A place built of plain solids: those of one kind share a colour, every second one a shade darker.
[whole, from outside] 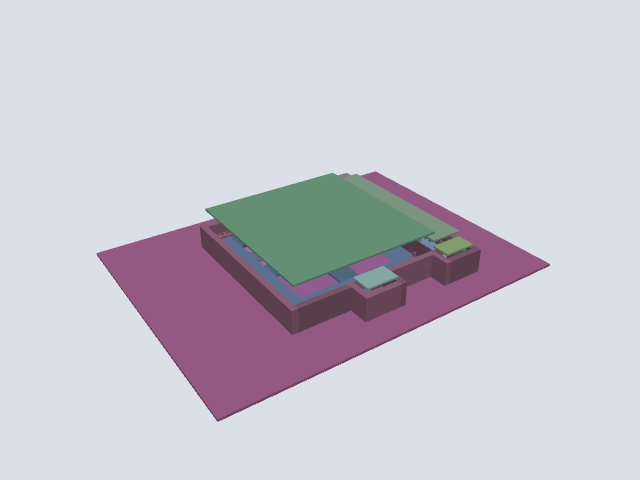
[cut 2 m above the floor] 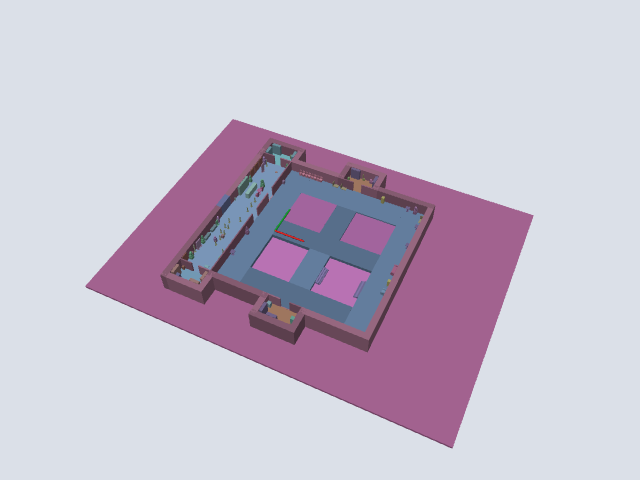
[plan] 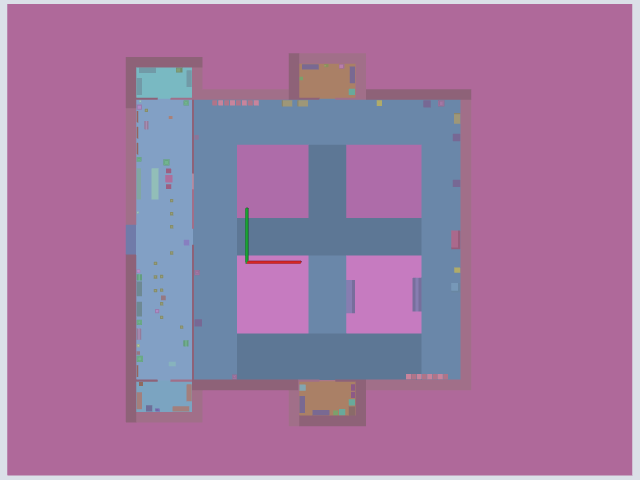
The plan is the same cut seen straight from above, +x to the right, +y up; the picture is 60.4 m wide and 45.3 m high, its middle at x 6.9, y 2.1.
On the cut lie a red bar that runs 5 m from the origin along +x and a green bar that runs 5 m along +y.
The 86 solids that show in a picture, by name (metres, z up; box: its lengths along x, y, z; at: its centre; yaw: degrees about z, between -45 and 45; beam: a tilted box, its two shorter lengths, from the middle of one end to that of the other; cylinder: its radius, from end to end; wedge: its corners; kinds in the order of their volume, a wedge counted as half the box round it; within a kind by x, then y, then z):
{
 "ground_under_all_1": {"box": [58.98, 44.51, 0.4], "at": [6.88, 2.13, -1.48]},
 "wall_1": {"box": [1.0, 4.85, 4.06], "at": [-10.93, -12.7, 0.7]},
 "wall_2": {"box": [1.0, 12.8, 4.06], "at": [-10.93, -5.67, 0.7]},
 "wall_3": {"box": [1.0, 12.8, 4.06], "at": [-10.93, 9.93, 0.7]},
 "wall_4": {"box": [1.0, 4.85, 4.06], "at": [-10.93, 16.95, 0.7]},
 "wall_5": {"box": [2.23, 0.2, 4.06], "at": [-9.52, -11.17, 0.7]},
 "wall_6": {"box": [2.23, 0.2, 4.06], "at": [-9.52, 15.43, 0.7]},
 "wall_7": {"box": [7.25, 1.0, 4.06], "at": [-7.8, -14.62, 0.7]},
 "wall_8": {"box": [7.25, 1.0, 4.06], "at": [-7.8, 18.88, 0.7]},
 "wall_9": {"box": [2.23, 0.2, 4.06], "at": [-6.09, -11.17, 0.7]},
 "wall_10": {"box": [2.23, 0.2, 4.06], "at": [-6.09, 15.43, 0.7]},
 "wall_11": {"box": [0.2, 12.93, 4.06], "at": [-5.08, -4.81, 0.7]},
 "wall_12": {"box": [0.2, 3.73, 4.06], "at": [-5.08, 5.02, 0.7]},
 "wall_13": {"box": [0.2, 7.15, 4.06], "at": [-5.08, 11.96, 0.7]},
 "wall_14": {"box": [1.0, 4.05, 4.06], "at": [-4.68, -13.1, 0.7]},
 "wall_15": {"box": [1.0, 4.05, 4.06], "at": [-4.68, 17.36, 0.7]},
 "wall_16": {"box": [10.03, 1.0, 4.06], "at": [-0.17, -11.57, 0.7]},
 "wall_17": {"box": [10.03, 1.0, 4.06], "at": [-0.17, 15.83, 0.7]},
 "wall_18": {"box": [1.0, 4.4, 4.06], "at": [4.44, -13.27, 0.7]},
 "wall_19": {"box": [1.0, 4.4, 4.06], "at": [4.44, 17.53, 0.7]},
 "wall_20": {"box": [2.1, 0.2, 4.06], "at": [5.79, -11.17, 0.7]},
 "wall_21": {"box": [2.1, 0.2, 4.06], "at": [5.79, 15.43, 0.7]},
 "wall_22": {"box": [2.01, 0.2, 4.06], "at": [5.84, -11.17, 0.7]},
 "wall_23": {"box": [7.3, 1.0, 4.06], "at": [7.59, -14.97, 0.7]},
 "wall_24": {"box": [7.3, 1.0, 4.06], "at": [7.59, 19.23, 0.7]},
 "wall_25": {"box": [2.01, 0.2, 4.06], "at": [9.35, 15.43, 0.7]},
 "wall_26": {"box": [2.1, 0.2, 4.06], "at": [9.4, -11.17, 0.7]},
 "wall_27": {"box": [2.1, 0.2, 4.06], "at": [9.4, 15.43, 0.7]},
 "wall_28": {"box": [1.0, 4.4, 4.06], "at": [10.75, -13.27, 0.7]},
 "wall_29": {"box": [1.0, 4.4, 4.06], "at": [10.75, 17.53, 0.7]},
 "wall_30": {"box": [10.83, 1.0, 4.06], "at": [15.76, -11.57, 0.7]},
 "wall_31": {"box": [10.83, 1.0, 4.06], "at": [15.76, 15.83, 0.7]},
 "wall_32": {"box": [1.0, 28.4, 4.06], "at": [20.67, 2.13, 0.7]},
 "floor_gang_1": {"box": [4.15, 26.6, 1.33], "at": [-3.0, 2.13, -0.67]},
 "floor_gang_2": {"box": [3.55, 7.35, 1.33], "at": [7.59, -3.04, -0.67]},
 "floor_gang_3": {"box": [3.55, 6.9, 1.33], "at": [7.59, 7.63, -0.67]},
 "floor_gang_4": {"box": [17.4, 4.45, 1.33], "at": [7.77, -8.95, -0.67]},
 "floor_gang_5": {"box": [17.4, 3.55, 1.33], "at": [7.77, 2.4, -0.67]},
 "floor_gang_6": {"box": [17.4, 4.35, 1.33], "at": [7.77, 13.26, -0.67]},
 "floor_gang_7": {"box": [3.8, 26.6, 1.33], "at": [18.37, 2.13, -0.67]},
 "ceil_hall_1": {"box": [25.35, 26.6, 0.3], "at": [7.59, 2.13, 5.9]},
 "floor_foyer_1": {"box": [5.45, 26.6, 1.33], "at": [-7.8, 2.13, -0.67]},
 "step_tier_1": {"box": [6.75, 7.35, 0.68], "at": [2.44, -3.04, -0.99]},
 "step_tier_2": {"box": [6.75, 6.9, 1.33], "at": [2.44, 7.63, -0.67]},
 "step_tier_3": {"box": [7.1, 7.35, 0.78], "at": [12.92, -3.04, -0.94]},
 "step_tier_4": {"box": [7.1, 6.9, 1.09], "at": [12.92, 7.63, -0.79]},
 "floor_side_1": {"box": [5.5, 3.4, 1.33], "at": [7.59, -12.87, -0.67]},
 "floor_side_2": {"box": [5.5, 3.4, 1.33], "at": [7.59, 17.13, -0.67]},
 "ceil_foyer_1": {"box": [5.45, 26.6, 0.3], "at": [-7.8, 2.13, 4.35]},
 "floor_cloaks_1": {"box": [5.45, 3.05, 1.33], "at": [-7.8, -12.7, -0.67]},
 "floor_store_1": {"box": [5.45, 3.05, 1.33], "at": [-7.8, 16.95, -0.67]},
 "door_leaf_1": {"box": [0.97, 2.8, 4.6], "at": [-10.95, 2.13, 0.97]},
 "shelves_side_1": {"box": [0.5, 1.6, 2.0], "at": [5.22, -13.42, 1.0]},
 "shelves_side_2": {"box": [1.6, 0.5, 2.0], "at": [6.0, 18.45, 1.0]},
 "shelves_side_3": {"box": [1.6, 0.5, 2.0], "at": [7.0, -14.19, 1.0]},
 "shelves_side_4": {"box": [0.5, 1.6, 2.0], "at": [9.96, 17.68, 1.0]},
 "tread_1": {"box": [0.28, 3.15, 1.19], "at": [9.51, -3.25, -0.73]},
 "tread_2": {"box": [0.28, 3.15, 1.05], "at": [9.79, -3.25, -0.8]},
 "tread_3": {"box": [0.28, 3.15, 0.92], "at": [10.07, -3.25, -0.87]},
 "tread_4": {"box": [0.28, 3.2, 0.92], "at": [15.77, -3.06, -0.87]},
 "tread_5": {"box": [0.28, 3.2, 1.05], "at": [16.05, -3.06, -0.8]},
 "tread_6": {"box": [0.28, 3.2, 1.19], "at": [16.33, -3.06, -0.73]},
 "ceil_side_1": {"box": [5.5, 3.4, 0.3], "at": [7.59, 17.13, 3.4]},
 "ceil_store_1": {"box": [5.45, 3.05, 0.3], "at": [-7.8, 16.95, 3.4]},
 "shelves_cloaks_1": {"box": [0.5, 1.6, 2.0], "at": [-10.15, -13.07, 1.0]},
 "shelves_cloaks_2": {"box": [1.6, 0.5, 2.0], "at": [-6.23, -13.84, 1.0]},
 "shelves_cloaks_3": {"box": [0.5, 1.6, 2.0], "at": [-5.46, -12.32, 1.0]},
 "shelves_store_1": {"box": [0.5, 1.6, 2.0], "at": [-10.15, 16.58, 1.0]},
 "shelves_store_2": {"box": [1.6, 0.5, 2.0], "at": [-9.38, 18.1, 1.0]},
 "shelves_store_3": {"box": [0.5, 1.6, 2.0], "at": [-5.46, 17.33, 1.0]},
 "bar_foyer_1": {"box": [0.4, 2.95, 2.1], "at": [-10.2, 7.41, 1.05]},
 "bar_foyer_2": {"box": [0.65, 2.95, 1.1], "at": [-8.68, 7.41, 0.55]},
 "fridge_cloaks_1": {"box": [0.6, 0.6, 1.8], "at": [-9.23, -13.79, 0.9]},
 "bench_foyer_1": {"box": [0.5, 1.4, 0.46], "at": [-10.15, -4.42, 0.22]},
 "bench_foyer_2": {"box": [0.5, 1.4, 0.46], "at": [-10.15, -2.52, 0.22]},
 "sofa_1": {"box": [0.86, 1.78, 0.33], "at": [19.7, 2.11, 0.27]},
 "hamper_side_1": {"box": [0.6, 0.9, 0.72], "at": [9.91, -14.07, 0.36]},
 "armchair_1": {"box": [0.86, 0.9, 0.33], "at": [19.7, -2.41, 0.27]},
 "trolley_1": {"box": [1.0, 0.6, 0.06], "at": [3.78, 14.99, 0.2]},
 "trolley_2": {"box": [1.0, 0.6, 0.06], "at": [5.26, 14.99, 0.2]},
 "trolley_3": {"box": [0.6, 1.0, 0.06], "at": [19.84, 13.58, 0.2]},
 "cafe_table_1": {"box": [0.7, 0.7, 0.04], "at": [-4.59, -5.72, 0.72]},
 "cafe_table_2": {"box": [0.7, 0.7, 0.04], "at": [17.0, 14.95, 0.72]},
 "cafe_table_3": {"box": [0.7, 0.7, 0.04], "at": [19.79, 7.44, 0.72]},
 "cafe_table_4": {"box": [0.7, 0.7, 0.04], "at": [19.79, 11.77, 0.72]},
 "cafe_table_foyer_1": {"box": [0.7, 0.7, 0.04], "at": [-7.37, 7.88, 0.72]}
}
